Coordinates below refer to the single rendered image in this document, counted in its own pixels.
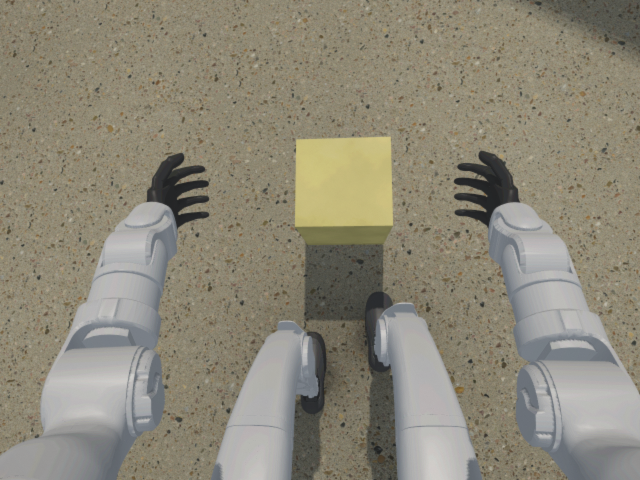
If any carton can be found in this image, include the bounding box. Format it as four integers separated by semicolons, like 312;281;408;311
295;137;393;245

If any robot right shin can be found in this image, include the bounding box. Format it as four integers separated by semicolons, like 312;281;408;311
374;303;429;355

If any robot right upper arm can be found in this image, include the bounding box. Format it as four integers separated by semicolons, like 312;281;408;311
516;360;640;480

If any robot left hand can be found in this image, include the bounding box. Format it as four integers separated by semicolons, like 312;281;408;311
146;153;209;229

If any robot right hand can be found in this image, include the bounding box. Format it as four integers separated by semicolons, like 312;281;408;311
454;151;520;228

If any right robot foot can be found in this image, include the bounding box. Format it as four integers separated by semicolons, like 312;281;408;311
365;292;393;372

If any left robot forearm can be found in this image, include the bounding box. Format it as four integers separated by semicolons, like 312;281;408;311
40;202;178;430

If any robot left upper arm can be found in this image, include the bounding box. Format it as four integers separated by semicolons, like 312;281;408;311
0;346;165;480

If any right robot forearm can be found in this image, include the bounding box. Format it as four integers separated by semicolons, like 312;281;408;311
488;202;640;403

